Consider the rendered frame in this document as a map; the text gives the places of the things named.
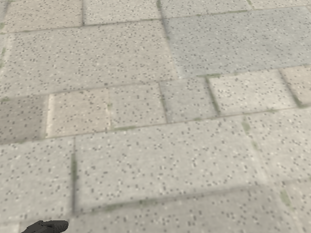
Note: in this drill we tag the left robot hand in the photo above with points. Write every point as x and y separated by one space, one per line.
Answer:
51 226

